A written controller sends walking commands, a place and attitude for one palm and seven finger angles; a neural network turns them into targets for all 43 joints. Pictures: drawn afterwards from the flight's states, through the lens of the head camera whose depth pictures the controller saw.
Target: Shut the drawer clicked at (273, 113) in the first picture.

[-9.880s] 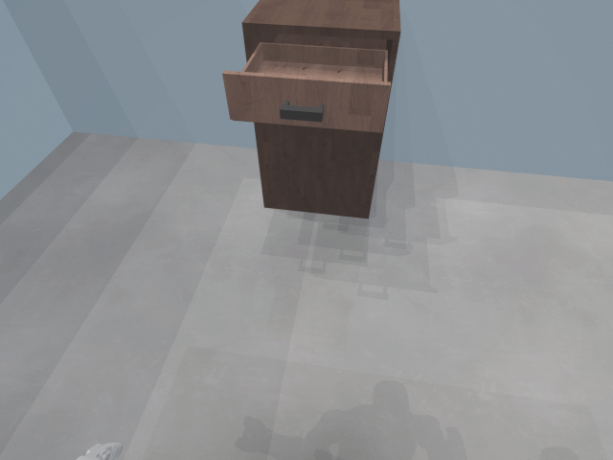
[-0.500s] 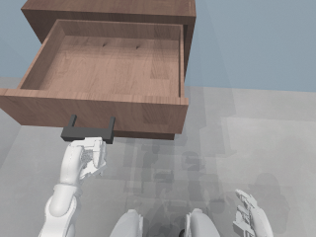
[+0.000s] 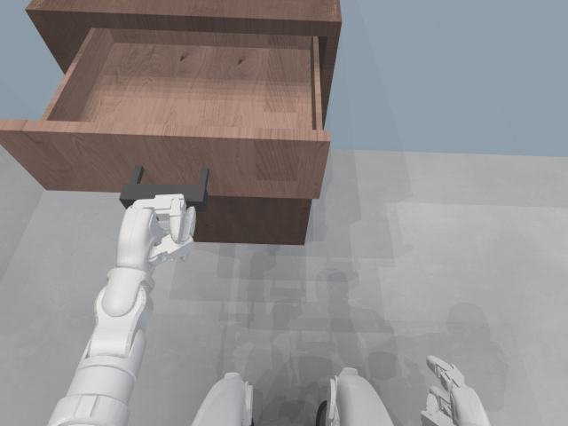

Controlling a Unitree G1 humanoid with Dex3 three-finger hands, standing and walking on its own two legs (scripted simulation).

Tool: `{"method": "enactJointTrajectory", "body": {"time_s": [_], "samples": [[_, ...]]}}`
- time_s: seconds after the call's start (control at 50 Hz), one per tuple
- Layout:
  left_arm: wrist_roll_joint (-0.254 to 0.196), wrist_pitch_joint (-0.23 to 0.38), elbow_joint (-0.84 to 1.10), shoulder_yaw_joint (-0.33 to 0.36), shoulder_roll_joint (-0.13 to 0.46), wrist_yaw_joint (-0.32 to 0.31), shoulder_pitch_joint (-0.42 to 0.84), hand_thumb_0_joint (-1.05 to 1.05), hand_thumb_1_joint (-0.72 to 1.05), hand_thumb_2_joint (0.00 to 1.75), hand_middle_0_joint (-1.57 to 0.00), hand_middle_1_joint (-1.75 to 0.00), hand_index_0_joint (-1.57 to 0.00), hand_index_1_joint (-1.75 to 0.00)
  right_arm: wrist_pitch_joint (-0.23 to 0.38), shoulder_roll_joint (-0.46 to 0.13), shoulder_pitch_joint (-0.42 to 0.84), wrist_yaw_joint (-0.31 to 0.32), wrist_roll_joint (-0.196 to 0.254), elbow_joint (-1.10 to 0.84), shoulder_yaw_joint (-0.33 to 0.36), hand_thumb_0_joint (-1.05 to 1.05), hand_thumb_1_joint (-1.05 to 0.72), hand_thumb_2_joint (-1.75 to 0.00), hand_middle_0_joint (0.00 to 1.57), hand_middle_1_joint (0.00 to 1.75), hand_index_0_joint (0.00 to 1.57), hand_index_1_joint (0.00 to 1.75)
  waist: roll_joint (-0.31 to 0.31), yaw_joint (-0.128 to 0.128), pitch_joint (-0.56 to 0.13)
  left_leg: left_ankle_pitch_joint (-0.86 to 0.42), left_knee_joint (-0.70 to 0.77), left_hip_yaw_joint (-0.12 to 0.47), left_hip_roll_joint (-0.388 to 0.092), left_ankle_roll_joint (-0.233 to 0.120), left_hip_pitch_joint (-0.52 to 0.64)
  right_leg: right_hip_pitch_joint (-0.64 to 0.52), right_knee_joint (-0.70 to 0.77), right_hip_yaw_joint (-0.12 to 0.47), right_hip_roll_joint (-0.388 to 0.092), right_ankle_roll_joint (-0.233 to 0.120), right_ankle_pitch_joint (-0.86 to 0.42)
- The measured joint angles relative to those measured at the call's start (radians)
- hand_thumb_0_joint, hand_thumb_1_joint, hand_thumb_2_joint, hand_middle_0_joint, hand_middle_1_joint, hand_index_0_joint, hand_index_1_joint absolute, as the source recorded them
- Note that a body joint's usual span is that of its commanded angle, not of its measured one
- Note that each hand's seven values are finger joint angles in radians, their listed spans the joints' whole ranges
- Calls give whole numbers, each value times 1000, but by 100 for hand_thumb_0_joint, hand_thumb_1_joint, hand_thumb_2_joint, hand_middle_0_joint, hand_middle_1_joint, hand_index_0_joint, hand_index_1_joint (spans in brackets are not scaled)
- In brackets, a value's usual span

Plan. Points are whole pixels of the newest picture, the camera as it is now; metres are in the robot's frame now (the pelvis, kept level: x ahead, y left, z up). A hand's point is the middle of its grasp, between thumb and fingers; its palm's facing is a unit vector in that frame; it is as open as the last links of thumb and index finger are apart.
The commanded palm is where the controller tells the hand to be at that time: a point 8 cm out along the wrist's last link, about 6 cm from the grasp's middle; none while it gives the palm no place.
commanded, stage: push the drawer shut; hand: left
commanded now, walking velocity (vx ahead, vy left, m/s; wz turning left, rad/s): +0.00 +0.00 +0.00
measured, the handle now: (168, 185) +0.44 +0.18 +0.05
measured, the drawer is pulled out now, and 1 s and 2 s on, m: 0.23 0.10 0.00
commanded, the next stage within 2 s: none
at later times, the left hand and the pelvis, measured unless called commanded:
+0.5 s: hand (201, 188) +0.44 +0.13 +0.04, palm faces -0.01 -1.00 -0.06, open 3.0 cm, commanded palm +0.43 +0.18 +0.05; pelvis +0.01 +0.00 +0.00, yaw -1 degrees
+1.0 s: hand (206, 159) +0.49 +0.13 +0.04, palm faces -0.01 -1.00 -0.06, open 3.0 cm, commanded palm +0.49 +0.18 +0.05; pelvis +0.00 -0.01 +0.00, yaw -1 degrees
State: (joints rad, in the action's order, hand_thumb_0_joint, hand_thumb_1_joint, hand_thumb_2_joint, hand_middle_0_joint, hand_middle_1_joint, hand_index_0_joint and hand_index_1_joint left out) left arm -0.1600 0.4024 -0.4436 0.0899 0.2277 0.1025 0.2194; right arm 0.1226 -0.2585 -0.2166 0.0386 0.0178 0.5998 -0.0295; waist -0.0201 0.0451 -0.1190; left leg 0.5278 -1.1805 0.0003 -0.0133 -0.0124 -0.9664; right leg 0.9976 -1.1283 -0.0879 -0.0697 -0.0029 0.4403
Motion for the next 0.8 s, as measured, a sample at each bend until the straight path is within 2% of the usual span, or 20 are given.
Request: {"method": "enactJointTrajectory", "body": {"time_s": [0.42,0.8], "samples": [[39,46,-284,72,10,-34,258,-2,73,93,-140,-160,-140,-160,-43,1,-40,-18,-16,39,11,1,-91,-90,20,30,20,30,-5,34,0,-6,24,-14,-3,-3,-18,26,20,15,5,4,-10],[72,107,-524,173,64,-2,450,0,76,94,-140,-160,-140,-160,-90,-3,-76,-34,-31,50,14,0,-91,-90,20,30,20,30,-3,65,2,-1,22,-15,-15,6,-46,61,14,16,18,-6,-6]]}}
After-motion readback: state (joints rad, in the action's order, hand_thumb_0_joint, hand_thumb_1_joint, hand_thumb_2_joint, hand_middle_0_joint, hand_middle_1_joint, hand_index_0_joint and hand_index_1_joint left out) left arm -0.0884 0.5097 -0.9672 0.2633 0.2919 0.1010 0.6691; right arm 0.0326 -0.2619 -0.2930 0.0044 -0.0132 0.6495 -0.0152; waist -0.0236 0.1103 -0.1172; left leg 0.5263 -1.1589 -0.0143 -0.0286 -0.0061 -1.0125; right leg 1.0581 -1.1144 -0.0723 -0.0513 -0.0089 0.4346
